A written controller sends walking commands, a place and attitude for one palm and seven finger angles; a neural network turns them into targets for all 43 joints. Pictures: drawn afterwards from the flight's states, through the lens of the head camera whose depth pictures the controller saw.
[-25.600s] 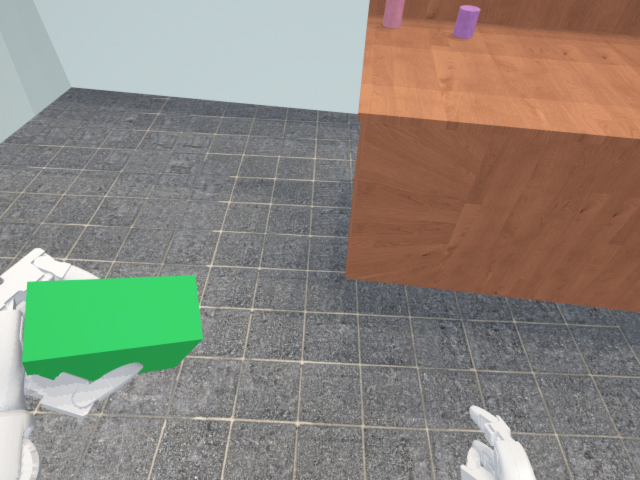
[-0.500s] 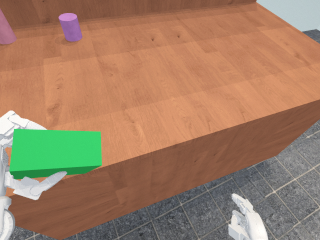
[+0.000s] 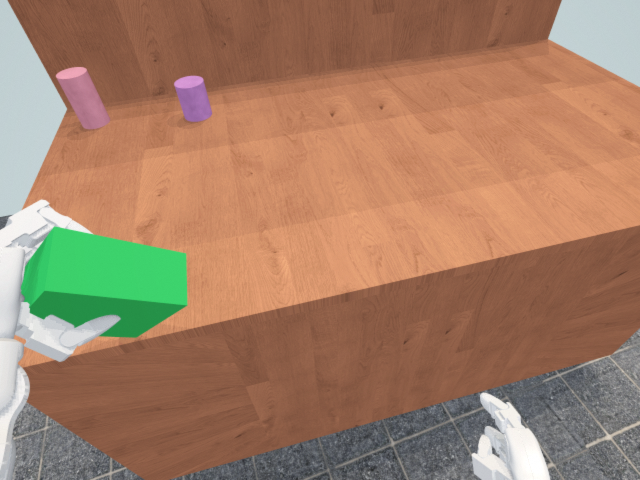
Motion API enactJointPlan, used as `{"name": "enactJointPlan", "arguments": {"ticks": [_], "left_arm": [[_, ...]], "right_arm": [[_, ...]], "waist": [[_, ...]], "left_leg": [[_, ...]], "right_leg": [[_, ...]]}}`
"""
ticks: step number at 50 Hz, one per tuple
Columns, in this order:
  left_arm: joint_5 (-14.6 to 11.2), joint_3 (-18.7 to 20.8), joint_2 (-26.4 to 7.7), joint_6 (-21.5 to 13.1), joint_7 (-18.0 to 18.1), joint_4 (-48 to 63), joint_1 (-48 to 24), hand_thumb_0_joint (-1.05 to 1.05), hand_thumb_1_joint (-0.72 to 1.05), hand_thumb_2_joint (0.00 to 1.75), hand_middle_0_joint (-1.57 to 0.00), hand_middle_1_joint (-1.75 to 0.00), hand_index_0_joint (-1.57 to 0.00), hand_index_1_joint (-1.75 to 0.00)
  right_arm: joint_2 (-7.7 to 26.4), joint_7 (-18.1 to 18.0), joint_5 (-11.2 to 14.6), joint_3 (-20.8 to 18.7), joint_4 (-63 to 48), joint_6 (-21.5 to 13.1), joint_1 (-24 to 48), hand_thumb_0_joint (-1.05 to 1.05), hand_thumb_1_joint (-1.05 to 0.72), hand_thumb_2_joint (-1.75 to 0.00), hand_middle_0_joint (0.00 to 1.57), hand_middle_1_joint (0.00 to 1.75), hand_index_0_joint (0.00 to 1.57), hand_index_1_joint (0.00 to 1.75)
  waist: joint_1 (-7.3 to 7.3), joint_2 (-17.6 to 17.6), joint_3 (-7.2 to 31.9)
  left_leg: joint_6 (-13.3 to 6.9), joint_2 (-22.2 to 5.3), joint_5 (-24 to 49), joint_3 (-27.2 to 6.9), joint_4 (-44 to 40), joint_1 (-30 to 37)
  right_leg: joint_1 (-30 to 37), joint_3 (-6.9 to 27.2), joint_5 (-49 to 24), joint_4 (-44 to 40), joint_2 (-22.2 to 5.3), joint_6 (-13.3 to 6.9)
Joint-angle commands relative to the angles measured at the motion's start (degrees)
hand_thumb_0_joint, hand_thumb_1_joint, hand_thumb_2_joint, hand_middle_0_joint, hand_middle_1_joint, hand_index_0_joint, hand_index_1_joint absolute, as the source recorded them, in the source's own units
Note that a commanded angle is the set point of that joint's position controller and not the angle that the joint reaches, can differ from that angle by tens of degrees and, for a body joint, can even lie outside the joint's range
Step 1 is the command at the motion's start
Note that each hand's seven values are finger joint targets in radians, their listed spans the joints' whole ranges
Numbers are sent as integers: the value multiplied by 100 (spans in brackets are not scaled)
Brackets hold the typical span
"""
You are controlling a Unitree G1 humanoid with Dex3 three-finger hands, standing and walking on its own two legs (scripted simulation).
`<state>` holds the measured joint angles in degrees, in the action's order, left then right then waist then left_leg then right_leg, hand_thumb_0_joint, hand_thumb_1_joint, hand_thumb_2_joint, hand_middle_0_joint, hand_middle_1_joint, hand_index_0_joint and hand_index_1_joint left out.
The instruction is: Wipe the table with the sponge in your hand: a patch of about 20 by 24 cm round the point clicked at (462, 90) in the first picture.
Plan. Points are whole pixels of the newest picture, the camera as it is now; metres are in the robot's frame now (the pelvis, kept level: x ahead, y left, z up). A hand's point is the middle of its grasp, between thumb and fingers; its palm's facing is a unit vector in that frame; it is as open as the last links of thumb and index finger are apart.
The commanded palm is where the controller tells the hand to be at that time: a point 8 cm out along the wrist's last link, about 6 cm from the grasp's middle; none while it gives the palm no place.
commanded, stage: turn the palm down, sponge in hand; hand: left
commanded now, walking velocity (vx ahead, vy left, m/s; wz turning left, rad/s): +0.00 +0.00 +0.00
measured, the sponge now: (123, 293) +0.25 +0.26 +0.14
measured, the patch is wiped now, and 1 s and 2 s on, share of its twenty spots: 0.00 0.00 0.00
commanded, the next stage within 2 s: move the sponge above the wiping area in 1.70 s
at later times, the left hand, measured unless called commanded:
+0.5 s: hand (59, 282) +0.23 +0.31 +0.18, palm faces +0.32 -0.39 -0.86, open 10.3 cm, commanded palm +0.21 +0.30 +0.23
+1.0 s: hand (58, 263) +0.25 +0.32 +0.18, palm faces +0.18 -0.21 -0.96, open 10.3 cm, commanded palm +0.21 +0.32 +0.26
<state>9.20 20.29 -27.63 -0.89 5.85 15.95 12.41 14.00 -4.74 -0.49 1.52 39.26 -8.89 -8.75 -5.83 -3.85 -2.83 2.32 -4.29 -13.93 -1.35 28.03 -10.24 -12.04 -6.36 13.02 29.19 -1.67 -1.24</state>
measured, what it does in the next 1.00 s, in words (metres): stands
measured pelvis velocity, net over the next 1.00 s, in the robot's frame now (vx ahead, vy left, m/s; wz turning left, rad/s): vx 0.02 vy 0.04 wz -0.02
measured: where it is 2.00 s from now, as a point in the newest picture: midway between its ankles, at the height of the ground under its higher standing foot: outside the picture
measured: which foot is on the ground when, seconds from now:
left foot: down 0.00-1.00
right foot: down 0.00-1.00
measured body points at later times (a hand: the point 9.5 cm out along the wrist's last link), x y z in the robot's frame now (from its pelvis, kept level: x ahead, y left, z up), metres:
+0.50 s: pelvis +0.03 +0.02 +0.00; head +0.02 -0.03 +0.45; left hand +0.21 +0.32 +0.22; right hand +0.23 -0.22 -0.09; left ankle +0.02 +0.17 -0.74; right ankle +0.04 -0.10 -0.74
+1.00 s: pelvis +0.02 +0.04 +0.01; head +0.01 -0.01 +0.46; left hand +0.24 +0.33 +0.23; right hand +0.28 -0.14 -0.06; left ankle +0.02 +0.17 -0.74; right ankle +0.04 -0.10 -0.74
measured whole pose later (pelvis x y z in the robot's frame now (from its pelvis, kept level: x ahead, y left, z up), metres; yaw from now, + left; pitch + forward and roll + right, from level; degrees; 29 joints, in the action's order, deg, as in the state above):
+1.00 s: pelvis +0.02 +0.04 +0.01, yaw -1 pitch -4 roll +0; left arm 39.3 4.8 -33.1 26.3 -8.1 23.9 5.4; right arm 14.9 -4.6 2.8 4.5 35.8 -1.7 -0.3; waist -8.8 -6.9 -1.7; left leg 0.9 -1.2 -11.6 0.9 21.2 -5.6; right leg -7.9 -4.1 10.2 22.2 -4.3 1.5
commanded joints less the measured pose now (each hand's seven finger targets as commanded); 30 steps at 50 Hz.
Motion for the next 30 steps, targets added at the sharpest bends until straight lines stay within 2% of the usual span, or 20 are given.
{"name": "enactJointPlan", "arguments": {"ticks": [1, 4, 5, 6, 7, 9, 10, 11, 12, 15, 16, 17, 18, 20, 23, 24, 25, 27, 29, 30], "left_arm": [[146, 92, -1499, 350, -452, 653, -1453, 0, 10, 130, -120, -160, -120, -160], [229, 271, -1710, 423, -702, 1054, -1100, 0, 10, 130, -120, -160, -120, -160], [247, 584, -2003, 377, -699, 1209, -1050, 0, 10, 130, -120, -160, -120, -160], [283, 602, -1876, 273, -690, 1296, -942, 0, 10, 130, -120, -160, -120, -160], [283, 834, -1944, 176, -663, 1325, -445, 0, 10, 130, -120, -160, -120, -160], [326, 1109, -2053, 5, -512, 1810, -176, 0, 10, 130, -120, -160, -120, -160], [381, 1435, -2358, -27, -373, 1993, -176, 0, 10, 130, -120, -160, -120, -160], [432, 1186, -1953, -27, -267, 2058, -26, 0, 10, 130, -120, -160, -120, -160], [462, 1294, -1927, 18, -159, 1961, 389, 0, 10, 130, -120, -160, -120, -160], [607, 1205, -1882, 354, 31, 2000, 531, 0, 10, 130, -120, -160, -120, -160], [678, 991, -1727, 475, 50, 1973, 441, 0, 10, 130, -120, -160, -120, -160], [741, 952, -1773, 636, 31, 1919, 554, 0, 10, 130, -120, -160, -120, -160], [786, 873, -1787, 773, -11, 1925, 442, 0, 10, 130, -120, -160, -120, -160], [934, 755, -1912, 1017, -125, 1944, 24, 0, 10, 130, -120, -160, -120, -160], [1182, 343, -1820, 1067, -316, 2047, -367, 0, 10, 130, -120, -160, -120, -160], [1305, 302, -1880, 1041, -370, 2103, -537, 0, 10, 130, -120, -160, -120, -160], [1411, 209, -1908, 1045, -398, 2427, -756, 0, 10, 130, -120, -160, -120, -160], [1666, 26, -1815, 1012, -403, 2359, -775, 0, 10, 130, -120, -160, -120, -160], [1917, 44, -1936, 1057, -397, 2422, -867, 0, 10, 130, -120, -160, -120, -160], [2021, 214, -2110, 1177, -367, 2535, -943, 0, 10, 130, -120, -160, -120, -160]], "right_arm": [[612, -196, 114, -167, -970, -242, 971, 0, -90, -90, 20, 30, 20, 30], [648, -240, 145, -218, -1119, -247, 1024, 0, -90, -90, 20, 30, 20, 30], [627, -223, 192, -187, -1195, -291, 1137, 0, -90, -90, 20, 30, 20, 30], [560, -204, 151, -189, -1210, -308, 1098, 0, -90, -90, 20, 30, 20, 30], [568, -200, 139, -245, -1176, -301, 956, 0, -90, -90, 20, 30, 20, 30], [583, -164, 118, -292, -1248, -313, 858, 0, -90, -90, 20, 30, 20, 30], [597, -134, 140, -290, -1271, -338, 901, 0, -90, -90, 20, 30, 20, 30], [492, -100, 122, -277, -1282, -329, 837, 0, -90, -90, 20, 30, 20, 30], [539, -80, 122, -341, -1217, -301, 677, 0, -90, -90, 20, 30, 20, 30], [650, -8, 205, -397, -1237, -206, 689, 0, -90, -90, 20, 30, 20, 30], [649, -19, 192, -393, -1233, -175, 586, 0, -90, -90, 20, 30, 20, 30], [702, -47, 199, -437, -1215, -140, 565, 0, -90, -90, 20, 30, 20, 30], [754, -78, 211, -444, -1228, -116, 581, 0, -90, -90, 20, 30, 20, 30], [735, -129, 301, -349, -1277, -140, 879, 0, -90, -90, 20, 30, 20, 30], [744, -251, 284, -316, -1258, -187, 895, 0, -90, -90, 20, 30, 20, 30], [743, -274, 277, -310, -1262, -215, 941, 0, -90, -90, 20, 30, 20, 30], [667, -272, 331, -213, -1358, -282, 1229, 0, -90, -90, 20, 30, 20, 30], [659, -302, 249, -248, -1282, -280, 1053, 0, -90, -90, 20, 30, 20, 30], [664, -285, 213, -223, -1306, -240, 1100, 0, -90, -90, 20, 30, 20, 30], [624, -247, 264, -142, -1352, -254, 1369, 0, -90, -90, 20, 30, 20, 30]], "waist": [[282, 96, 350], [89, 375, 628], [38, 394, 668], [-29, 616, 770], [-92, 736, 770], [-184, 479, 1146], [-226, 200, 1271], [-226, 161, 1318], [-213, 177, 1248], [-141, -108, 1120], [-109, 73, 1048], [-88, 64, 988], [-47, 214, 957], [32, 216, 790], [68, 298, 786], [60, 271, 846], [50, 3, 898], [27, -3, 977], [-58, -62, 1098], [-115, -301, 1131]], "left_leg": [[-314, 524, -475, 515, -484, -204], [-352, 492, -29, 449, -487, -48], [-324, 481, 68, 431, -438, -48], [-322, 458, 333, 417, -375, -104], [-342, 449, 520, 432, -373, -25], [-334, 475, 924, 453, -313, 69], [-302, 491, 1048, 479, -283, 80], [-299, 493, 1320, 528, -242, 56], [-289, 463, 1434, 564, -227, 49], [-265, 463, 1552, 649, -184, -31], [-265, 432, 1554, 652, -209, -111], [-280, 421, 1530, 668, -228, -79], [-293, 420, 1472, 647, -255, -82], [-314, 451, 1235, 628, -288, -22], [-362, 459, 981, 544, -450, 129], [-362, 456, 958, 516, -480, 193], [-363, 474, 959, 506, -483, 311], [-366, 445, 1083, 436, -570, 375], [-344, 436, 1131, 354, -678, 369], [-317, 443, 1182, 345, -679, 359]], "right_leg": [[182, 805, 1307, -1219, -151, 191], [404, 718, 945, -1081, -92, 182], [438, 775, 931, -1049, -62, 166], [524, 769, 658, -956, -113, 167], [547, 659, 312, -899, -46, 195], [695, 552, -456, -676, -10, 192], [779, 574, -624, -606, 2, 168], [836, 495, -993, -502, -24, 158], [827, 457, -1237, -481, -4, 169], [802, 506, -1503, -466, -31, 171], [803, 444, -1519, -437, -55, 188], [795, 447, -1508, -454, -35, 199], [771, 436, -1456, -473, -37, 220], [566, 460, -1094, -580, 13, 244], [457, 359, -693, -672, 22, 253], [444, 341, -628, -673, 35, 236], [409, 379, -522, -697, 75, 195], [475, 289, -563, -670, 78, 142], [583, 251, -554, -659, 76, 104], [671, 307, -527, -663, 130, 49]]}}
